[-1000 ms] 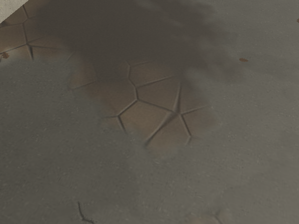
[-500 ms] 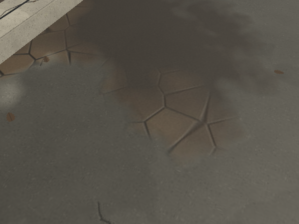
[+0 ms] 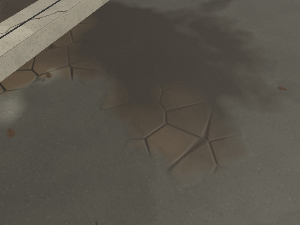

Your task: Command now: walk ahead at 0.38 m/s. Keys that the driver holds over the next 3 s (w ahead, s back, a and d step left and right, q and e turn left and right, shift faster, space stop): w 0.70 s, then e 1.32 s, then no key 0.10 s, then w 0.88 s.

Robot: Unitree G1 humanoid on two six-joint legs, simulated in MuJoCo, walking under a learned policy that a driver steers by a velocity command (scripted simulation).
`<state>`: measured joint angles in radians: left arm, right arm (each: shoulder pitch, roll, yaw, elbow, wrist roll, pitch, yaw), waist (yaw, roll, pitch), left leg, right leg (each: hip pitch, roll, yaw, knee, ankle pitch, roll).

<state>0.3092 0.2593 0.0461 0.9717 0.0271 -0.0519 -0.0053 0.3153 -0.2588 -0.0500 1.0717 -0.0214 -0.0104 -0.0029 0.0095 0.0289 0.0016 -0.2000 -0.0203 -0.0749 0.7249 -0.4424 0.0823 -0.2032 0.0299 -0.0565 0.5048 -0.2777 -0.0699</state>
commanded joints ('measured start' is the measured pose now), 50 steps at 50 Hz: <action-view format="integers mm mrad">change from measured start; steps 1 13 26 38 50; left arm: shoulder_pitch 103 247 70 -224 -5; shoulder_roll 132 53 43 -26 161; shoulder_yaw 23 -15 2 -20 51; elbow -1 76 5 -100 -82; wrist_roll -6 -10 -11 -9 -40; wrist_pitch -10 -45 -36 8 5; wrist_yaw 1 14 -2 -26 5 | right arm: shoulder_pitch -142 -415 -102 111 108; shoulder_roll -83 -7 -57 -43 -55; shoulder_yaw -8 27 -16 13 -2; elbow -116 -221 -135 -42 -127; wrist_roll -10 -6 9 10 8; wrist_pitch -42 -30 -64 -100 -47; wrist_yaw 25 46 13 -1 -37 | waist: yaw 7 49 -21 -20 31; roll -100 -122 -19 12 -69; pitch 183 138 39 96 -250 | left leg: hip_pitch -514 -478 112 86 -364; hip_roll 52 52 304 146 3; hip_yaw -3 179 -304 118 34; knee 326 5 -562 -566 713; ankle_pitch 74 363 98 887 -85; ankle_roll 39 -55 183 69 -69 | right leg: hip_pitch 160 224 -377 -363 320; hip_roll -359 -200 -96 -96 -389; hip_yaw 597 138 116 -28 491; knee -432 -379 763 233 -72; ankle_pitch -484 502 -14 281 1008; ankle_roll -128 -107 -35 42 -373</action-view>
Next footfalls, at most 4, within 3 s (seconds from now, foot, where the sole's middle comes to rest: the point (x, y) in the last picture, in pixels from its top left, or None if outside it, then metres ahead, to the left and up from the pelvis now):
0.42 left None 0.37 0.08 -0.77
0.94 right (179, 202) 0.64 -0.06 -0.77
1.54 left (140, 202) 0.65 0.12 -0.77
2.04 right None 0.51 -0.04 -0.77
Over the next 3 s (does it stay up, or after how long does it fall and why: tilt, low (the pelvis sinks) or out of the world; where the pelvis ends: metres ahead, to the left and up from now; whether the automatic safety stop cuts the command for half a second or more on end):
stays up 0.79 -0.14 0.01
